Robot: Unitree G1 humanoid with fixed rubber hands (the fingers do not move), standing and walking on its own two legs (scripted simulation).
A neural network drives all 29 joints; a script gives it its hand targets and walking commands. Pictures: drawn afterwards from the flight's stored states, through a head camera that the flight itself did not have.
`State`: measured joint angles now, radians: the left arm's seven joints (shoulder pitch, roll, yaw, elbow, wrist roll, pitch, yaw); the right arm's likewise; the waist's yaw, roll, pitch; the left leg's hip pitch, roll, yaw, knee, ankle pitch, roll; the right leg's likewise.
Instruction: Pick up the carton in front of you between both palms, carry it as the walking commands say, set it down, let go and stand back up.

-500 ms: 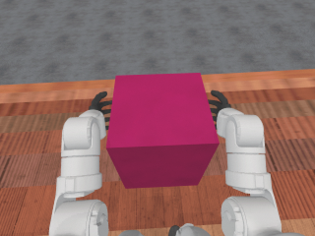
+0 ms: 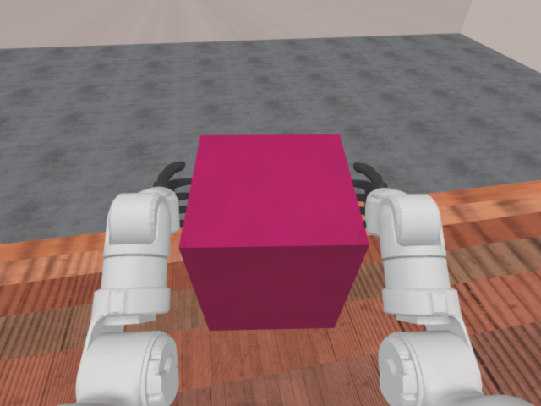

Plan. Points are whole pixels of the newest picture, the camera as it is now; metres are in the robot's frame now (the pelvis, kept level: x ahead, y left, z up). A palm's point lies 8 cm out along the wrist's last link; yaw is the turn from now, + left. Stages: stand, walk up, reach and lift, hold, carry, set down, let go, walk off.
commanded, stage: carry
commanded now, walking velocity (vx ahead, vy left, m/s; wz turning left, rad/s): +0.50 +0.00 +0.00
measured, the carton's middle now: (271, 237) +0.36 -0.02 +0.08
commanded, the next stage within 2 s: none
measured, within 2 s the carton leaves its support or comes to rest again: neither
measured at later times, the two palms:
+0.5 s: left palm (168, 177) +0.65 +0.20 -0.01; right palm (290, 163) +0.67 -0.10 -0.01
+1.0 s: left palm (188, 157) +1.01 +0.21 -0.21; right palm (271, 160) +0.98 -0.08 -0.21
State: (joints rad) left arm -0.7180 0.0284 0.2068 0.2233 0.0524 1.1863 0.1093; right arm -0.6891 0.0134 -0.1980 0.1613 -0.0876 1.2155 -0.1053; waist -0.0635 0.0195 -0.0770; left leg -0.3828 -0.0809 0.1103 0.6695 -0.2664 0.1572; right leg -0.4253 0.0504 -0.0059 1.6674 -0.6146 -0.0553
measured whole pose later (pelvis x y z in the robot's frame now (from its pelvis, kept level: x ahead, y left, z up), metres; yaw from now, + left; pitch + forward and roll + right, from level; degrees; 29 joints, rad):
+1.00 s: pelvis +0.66 +0.09 -0.28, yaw +0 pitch +3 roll +1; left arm -0.52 -0.03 0.20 0.12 0.04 1.10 0.12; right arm -0.49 0.03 -0.14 0.10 -0.02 1.11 -0.15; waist -0.09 0.00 0.00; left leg -0.43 -0.08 0.09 0.82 -0.44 0.11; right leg -0.71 0.01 0.05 1.37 -0.46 -0.04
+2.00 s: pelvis +1.37 +0.09 -0.58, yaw +1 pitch +3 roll +0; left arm -0.50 -0.05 0.23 0.05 0.08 1.13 0.12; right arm -0.56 0.00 -0.11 0.17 0.03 1.09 -0.16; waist -0.14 -0.01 0.01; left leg -0.36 -0.12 0.06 0.94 -0.63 0.14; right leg -0.78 -0.02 0.04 0.95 0.07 -0.05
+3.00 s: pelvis +2.14 +0.07 -0.92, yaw +1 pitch +3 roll +3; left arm -0.49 -0.04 0.22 -0.03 0.09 1.11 0.13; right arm -0.58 -0.01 -0.11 0.12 0.04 1.07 -0.16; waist -0.11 -0.06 -0.05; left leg -0.20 -0.12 0.07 1.21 -0.80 0.09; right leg -0.50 0.00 -0.08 0.37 0.32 -0.08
